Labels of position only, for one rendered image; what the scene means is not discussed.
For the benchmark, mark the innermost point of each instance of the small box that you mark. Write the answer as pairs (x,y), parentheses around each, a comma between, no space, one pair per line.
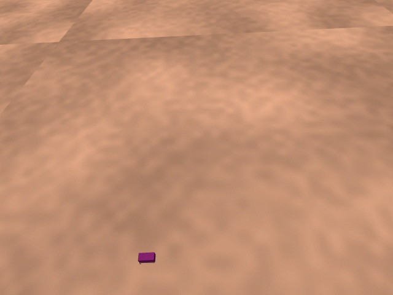
(146,257)

